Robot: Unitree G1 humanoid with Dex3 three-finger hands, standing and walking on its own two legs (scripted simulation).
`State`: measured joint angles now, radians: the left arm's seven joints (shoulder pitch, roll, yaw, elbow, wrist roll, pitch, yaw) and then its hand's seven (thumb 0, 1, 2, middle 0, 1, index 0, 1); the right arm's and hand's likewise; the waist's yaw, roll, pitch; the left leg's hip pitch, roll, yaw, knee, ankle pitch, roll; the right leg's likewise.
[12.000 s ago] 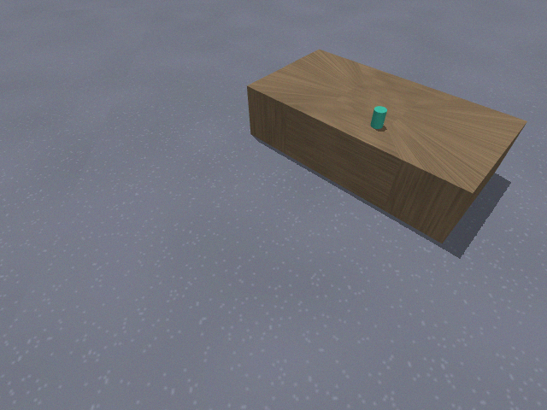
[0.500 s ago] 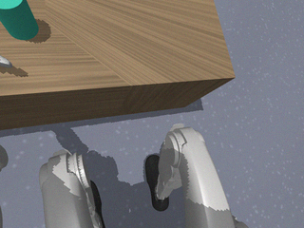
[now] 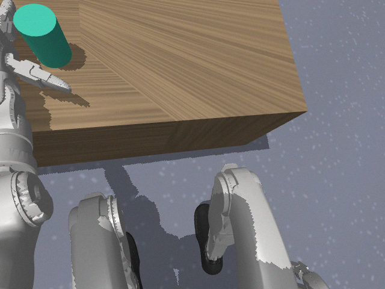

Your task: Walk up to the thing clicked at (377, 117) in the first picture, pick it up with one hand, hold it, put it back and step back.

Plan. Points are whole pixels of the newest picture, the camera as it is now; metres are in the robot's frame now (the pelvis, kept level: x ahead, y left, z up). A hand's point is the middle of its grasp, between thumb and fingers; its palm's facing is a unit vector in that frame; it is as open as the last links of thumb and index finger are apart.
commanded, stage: close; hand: left
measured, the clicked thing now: (46, 38) +0.58 +0.20 -0.01
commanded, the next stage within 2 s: settle in 1.28 s
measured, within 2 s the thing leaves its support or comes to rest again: leaves its support in 0.98 s
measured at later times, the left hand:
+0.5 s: hand (40, 33) +0.58 +0.20 +0.01, palm faces +0.07 -1.00 -0.01, open 15.0 cm
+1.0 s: hand (34, 18) +0.60 +0.20 +0.02, palm faces +0.09 -1.00 -0.01, open 10.2 cm
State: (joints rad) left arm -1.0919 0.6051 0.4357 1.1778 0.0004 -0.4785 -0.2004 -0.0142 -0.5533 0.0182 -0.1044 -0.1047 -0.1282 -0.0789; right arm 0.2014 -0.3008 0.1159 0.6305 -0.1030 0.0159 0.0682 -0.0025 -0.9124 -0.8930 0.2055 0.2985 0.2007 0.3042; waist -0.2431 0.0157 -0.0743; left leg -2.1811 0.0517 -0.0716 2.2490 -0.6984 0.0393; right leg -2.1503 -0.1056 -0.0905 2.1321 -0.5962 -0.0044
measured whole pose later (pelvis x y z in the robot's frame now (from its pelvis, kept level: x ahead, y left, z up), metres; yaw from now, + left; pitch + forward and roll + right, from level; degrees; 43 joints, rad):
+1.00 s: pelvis +0.00 +0.00 +0.00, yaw +0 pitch +35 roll -7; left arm -1.25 0.69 0.45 1.30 0.04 -0.49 -0.17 -0.01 -0.04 0.42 -0.72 -0.57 -0.73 -0.55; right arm 0.23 -0.30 0.14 0.63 -0.11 0.04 0.07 0.00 -0.89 -0.89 0.20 0.30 0.20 0.30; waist -0.28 0.02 -0.05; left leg -2.20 0.05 -0.07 2.26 -0.68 0.04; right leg -2.18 -0.10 -0.09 2.14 -0.58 -0.01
